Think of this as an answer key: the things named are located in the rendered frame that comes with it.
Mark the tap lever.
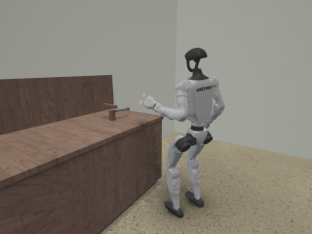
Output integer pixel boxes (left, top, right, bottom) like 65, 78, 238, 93
115, 107, 130, 112

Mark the robot left forearm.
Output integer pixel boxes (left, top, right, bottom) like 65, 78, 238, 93
151, 102, 182, 120

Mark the counter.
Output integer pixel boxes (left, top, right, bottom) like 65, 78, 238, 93
0, 75, 164, 234

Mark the left robot upper arm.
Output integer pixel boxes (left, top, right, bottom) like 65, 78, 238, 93
175, 80, 190, 122

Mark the robot foot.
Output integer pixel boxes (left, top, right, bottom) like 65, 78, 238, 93
165, 201, 184, 218
185, 191, 204, 208

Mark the left robot foot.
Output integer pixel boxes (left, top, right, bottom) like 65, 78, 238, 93
165, 201, 184, 218

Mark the robot right forearm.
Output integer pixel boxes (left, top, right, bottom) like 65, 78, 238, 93
205, 109, 224, 125

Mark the robot left hand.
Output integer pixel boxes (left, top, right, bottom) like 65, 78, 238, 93
139, 93, 156, 109

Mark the right robot upper arm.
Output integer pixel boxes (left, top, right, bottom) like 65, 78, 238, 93
209, 77, 225, 112

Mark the robot right hand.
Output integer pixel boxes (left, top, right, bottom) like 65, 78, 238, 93
202, 121, 210, 129

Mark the right robot foot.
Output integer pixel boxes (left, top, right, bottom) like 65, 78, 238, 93
185, 191, 204, 208

